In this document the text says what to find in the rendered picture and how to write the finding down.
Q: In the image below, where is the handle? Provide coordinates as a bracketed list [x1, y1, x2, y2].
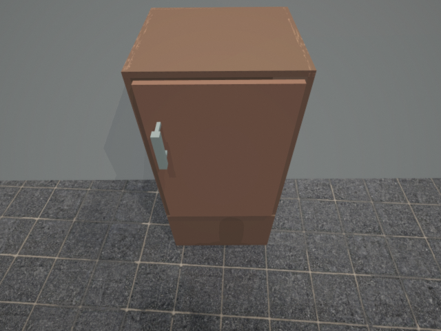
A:
[150, 122, 168, 170]

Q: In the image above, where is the cupboard door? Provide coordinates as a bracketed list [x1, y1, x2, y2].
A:
[132, 79, 306, 217]

